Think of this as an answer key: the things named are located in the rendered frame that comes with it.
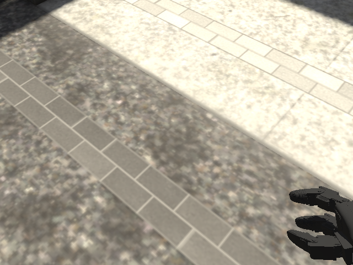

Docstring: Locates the robot right hand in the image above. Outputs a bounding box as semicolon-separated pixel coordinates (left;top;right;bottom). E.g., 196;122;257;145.
287;186;353;265

